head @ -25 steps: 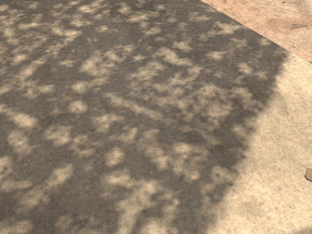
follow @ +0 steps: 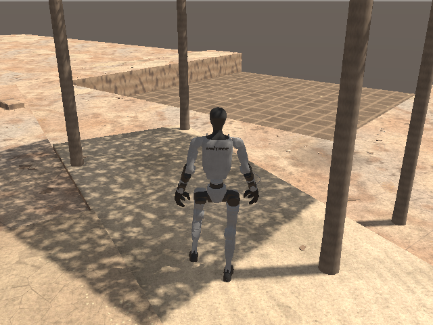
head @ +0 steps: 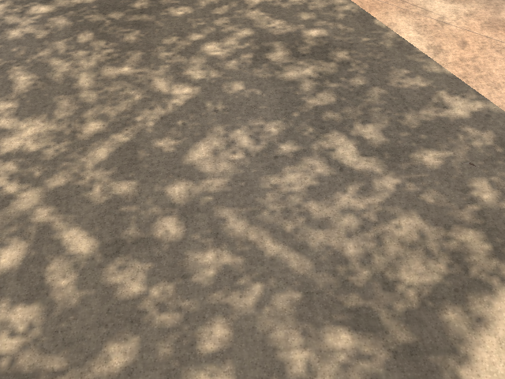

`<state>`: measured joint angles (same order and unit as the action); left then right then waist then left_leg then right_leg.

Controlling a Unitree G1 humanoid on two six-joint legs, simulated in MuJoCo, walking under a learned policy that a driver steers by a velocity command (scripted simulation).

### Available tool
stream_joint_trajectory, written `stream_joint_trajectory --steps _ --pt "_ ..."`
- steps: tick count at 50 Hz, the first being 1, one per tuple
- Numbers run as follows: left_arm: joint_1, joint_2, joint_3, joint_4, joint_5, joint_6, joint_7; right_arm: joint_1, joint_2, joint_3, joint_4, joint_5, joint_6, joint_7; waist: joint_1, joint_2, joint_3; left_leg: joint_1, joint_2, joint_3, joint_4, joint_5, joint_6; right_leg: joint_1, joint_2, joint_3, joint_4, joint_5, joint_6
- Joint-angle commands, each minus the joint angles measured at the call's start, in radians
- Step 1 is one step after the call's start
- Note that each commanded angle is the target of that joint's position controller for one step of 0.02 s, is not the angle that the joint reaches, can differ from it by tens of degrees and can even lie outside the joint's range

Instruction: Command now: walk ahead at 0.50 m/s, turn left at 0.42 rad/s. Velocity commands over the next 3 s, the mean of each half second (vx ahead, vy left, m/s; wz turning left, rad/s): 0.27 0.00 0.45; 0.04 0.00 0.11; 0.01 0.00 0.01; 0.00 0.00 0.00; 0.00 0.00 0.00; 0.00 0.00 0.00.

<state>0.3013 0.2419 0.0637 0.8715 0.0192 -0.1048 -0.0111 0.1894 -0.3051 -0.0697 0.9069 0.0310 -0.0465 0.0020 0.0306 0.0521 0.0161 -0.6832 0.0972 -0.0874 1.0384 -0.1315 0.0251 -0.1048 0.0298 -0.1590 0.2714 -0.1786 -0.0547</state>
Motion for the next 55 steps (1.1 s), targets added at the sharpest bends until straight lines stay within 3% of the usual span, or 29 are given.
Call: stream_joint_trajectory --steps 1,4,6,8,10,12,13,14,15,16,17,18,19,20,22,25,30,32,35,36,37,38,39,40,42,45,55 --pt "-0.071 0.126 0.025 -0.058 0.002 -0.02 0.016 0.002 -0.02 -0.005 -0.055 -0.009 -0.003 0.011 -0.037 -0.111 0.025 -0.025 0.019 -0.028 -0.132 0.165 -0.008 -0.017 -0.266 0.086 -0.164 0.24 -0.112" --pt "-0.031 0.152 0.03 -0.04 -0.006 -0.013 0.029 -0.112 -0.001 0.007 -0.1 -0.016 -0.006 0.031 0.004 -0.088 0.063 -0.01 0.01 0.044 -0.281 0.243 0.0 0.015 -0.273 0.021 -0.181 0.234 -0.098" --pt "-0.014 0.163 0.032 -0.028 -0.011 0.004 0.038 -0.179 0.009 0.014 -0.14 -0.023 -0.008 0.045 0.02 -0.077 0.095 -0.014 -0.004 0.085 -0.365 0.233 0.009 0.063 -0.28 -0.024 -0.127 0.39 -0.087" --pt "0.001 0.18 0.036 -0.02 -0.021 0.028 0.047 -0.204 0.005 0.013 -0.176 -0.027 -0.008 0.061 0.02 -0.097 0.077 0.01 -0.03 0.131 -0.403 0.173 0.019 0.125 -0.296 -0.049 -0.042 0.564 -0.075" --pt "-0.019 0.21 0.044 -0.032 -0.034 0.049 0.059 -0.153 -0.03 -0.003 -0.191 -0.024 -0.006 0.073 -0.018 -0.136 0.017 0.098 -0.084 0.174 -0.414 0.074 0.046 0.174 -0.301 -0.056 0.08 0.803 -0.054" --pt "-0.054 0.229 0.05 -0.052 -0.041 0.069 0.068 0.033 -0.101 -0.039 -0.159 -0.018 -0.008 0.071 -0.114 -0.143 -0.088 0.319 -0.153 0.195 -0.48 0.055 0.089 0.155 -0.27 -0.062 0.344 0.892 -0.014" --pt "-0.047 0.221 0.046 -0.06 -0.04 0.067 0.066 0.14 -0.161 -0.065 -0.138 -0.023 -0.009 0.05 -0.171 -0.083 -0.149 0.522 -0.144 0.131 -0.584 0.256 0.127 0.041 -0.212 -0.073 0.58 0.7 0.043" --pt "0.036 0.093 0.009 -0.09 0.024 0.053 0.054 0.145 -0.262 -0.08 -0.138 -0.029 0.0 0.023 -0.074 0.176 -0.247 0.837 0.089 -0.16 -0.449 0.787 0.216 -0.286 -0.099 -0.05 0.91 -0.249 0.103" --pt "0.111 0.09 -0.007 -0.113 0.003 0.03 0.038 0.117 -0.286 -0.077 -0.195 -0.046 -0.002 0.027 -0.05 0.195 -0.474 1.061 0.302 -0.623 -0.536 0.764 0.466 -0.524 0.057 0.159 1.213 -0.583 0.141" --pt "0.009 0.17 0.012 -0.116 -0.031 0.016 0.028 0.112 -0.224 -0.065 -0.219 -0.044 0.005 0.029 -0.117 0.023 -0.472 1.005 0.254 -0.528 -0.599 0.669 0.417 -0.56 -0.005 0.278 1.227 -0.496 0.118" --pt "-0.061 0.17 0.011 -0.141 -0.048 0.017 0.031 0.04 -0.164 -0.05 -0.228 -0.029 0.004 0.025 -0.098 -0.021 -0.338 0.878 0.212 -0.393 -0.617 0.567 0.361 -0.599 -0.046 0.257 1.158 -0.398 0.102" --pt "-0.073 0.163 0.012 -0.123 -0.033 0.029 0.045 -0.017 -0.119 -0.037 -0.232 -0.014 0.004 0.021 -0.063 -0.099 -0.225 0.718 0.166 -0.303 -0.642 0.507 0.311 -0.581 -0.093 0.24 1.079 -0.333 0.108" --pt "-0.07 0.177 0.019 -0.124 -0.021 0.047 0.056 -0.045 -0.093 -0.028 -0.236 -0.015 0.006 0.014 -0.037 -0.076 -0.185 0.593 0.142 -0.263 -0.667 0.473 0.294 -0.523 -0.116 0.243 1.018 -0.293 0.11" --pt "-0.057 0.181 0.024 -0.125 -0.02 0.065 0.059 -0.054 -0.089 -0.024 -0.237 -0.03 0.009 0.013 -0.015 -0.045 -0.166 0.497 0.123 -0.238 -0.693 0.454 0.284 -0.449 -0.123 0.241 0.986 -0.276 0.109" --pt "-0.026 0.147 0.019 -0.123 -0.017 0.083 0.065 -0.056 -0.105 -0.027 -0.231 -0.046 0.004 0.014 0.003 -0.008 -0.159 0.406 0.099 -0.179 -0.711 0.514 0.285 -0.386 -0.112 0.22 0.911 -0.26 0.116" --pt "-0.042 0.126 0.012 -0.126 -0.012 0.092 0.073 -0.054 -0.118 -0.027 -0.221 -0.045 0.01 0.0 -0.002 0.013 -0.182 0.406 0.081 -0.133 -0.711 0.49 0.266 -0.379 -0.11 0.216 0.773 -0.192 0.131" --pt "-0.12 0.123 0.007 -0.134 -0.021 0.104 0.069 -0.075 -0.098 -0.012 -0.215 -0.05 0.035 -0.014 -0.036 0.059 -0.136 0.361 0.051 -0.137 -0.758 0.042 0.219 -0.303 -0.111 0.213 0.549 -0.094 0.133" --pt "-0.135 0.124 0.006 -0.135 -0.023 0.099 0.065 -0.063 -0.088 -0.005 -0.204 -0.052 0.039 -0.011 -0.048 0.071 -0.113 0.37 0.056 -0.162 -0.748 -0.04 0.212 -0.27 -0.1 0.205 0.46 -0.116 0.128" --pt "-0.092 0.104 0.001 -0.114 -0.012 0.083 0.049 -0.053 -0.046 0.017 -0.186 -0.041 0.044 -0.008 -0.008 0.045 -0.098 0.365 0.027 -0.163 -0.672 -0.057 0.152 -0.114 -0.072 0.175 0.167 0.02 0.09" --pt "-0.082 0.136 0.003 -0.116 0.002 0.077 0.046 -0.012 -0.023 0.027 -0.176 -0.047 0.037 -0.007 -0.018 0.005 -0.108 0.339 -0.004 -0.15 -0.635 -0.07 0.1 -0.035 -0.136 0.243 0.131 0.127 0.066" --pt "-0.089 0.214 0.016 -0.126 0.01 0.078 0.048 0.043 -0.021 0.025 -0.173 -0.06 0.027 -0.003 -0.075 -0.133 -0.114 0.295 -0.085 -0.073 -0.549 -0.142 0.056 0.002 -0.238 0.326 0.158 0.298 0.016" --pt "-0.127 0.185 0.014 -0.108 0.008 0.08 0.042 0.045 -0.006 0.024 -0.174 -0.053 0.023 -0.001 -0.103 -0.255 -0.107 0.36 -0.132 0.013 -0.548 -0.171 0.022 -0.114 -0.245 0.348 0.139 0.144 -0.033" --pt "-0.152 0.123 0.001 -0.119 0.004 0.077 0.034 -0.003 -0.037 0.02 -0.173 -0.058 0.026 -0.001 -0.077 -0.219 -0.088 0.418 -0.12 0.008 -0.549 -0.123 0.009 -0.172 -0.204 0.327 0.118 0.004 -0.018" --pt "-0.15 0.116 -0.001 -0.116 0.005 0.073 0.031 -0.04 -0.05 0.013 -0.177 -0.052 0.034 -0.002 -0.058 -0.196 -0.069 0.423 -0.118 0.003 -0.545 -0.09 0.016 -0.188 -0.169 0.29 0.124 -0.053 0.013" --pt "-0.131 0.131 0.001 -0.11 0.001 0.062 0.03 -0.048 -0.051 0.011 -0.174 -0.049 0.052 -0.007 -0.041 -0.154 -0.04 0.413 -0.102 -0.025 -0.551 -0.033 0.035 -0.186 -0.132 0.25 0.151 -0.042 0.042" --pt "-0.091 0.12 -0.003 -0.093 -0.006 0.059 0.039 -0.043 -0.033 0.012 -0.163 -0.044 0.049 -0.007 -0.027 -0.1 -0.053 0.416 -0.09 -0.039 -0.55 0.032 0.045 -0.146 -0.113 0.227 0.193 0.035 0.047" --pt "-0.098 0.102 -0.008 -0.06 -0.01 0.072 0.041 -0.034 -0.025 0.006 -0.103 -0.037 0.048 -0.019 -0.022 -0.042 -0.054 0.458 -0.08 -0.048 -0.544 0.108 0.032 -0.115 -0.088 0.209 0.21 0.087 0.042"
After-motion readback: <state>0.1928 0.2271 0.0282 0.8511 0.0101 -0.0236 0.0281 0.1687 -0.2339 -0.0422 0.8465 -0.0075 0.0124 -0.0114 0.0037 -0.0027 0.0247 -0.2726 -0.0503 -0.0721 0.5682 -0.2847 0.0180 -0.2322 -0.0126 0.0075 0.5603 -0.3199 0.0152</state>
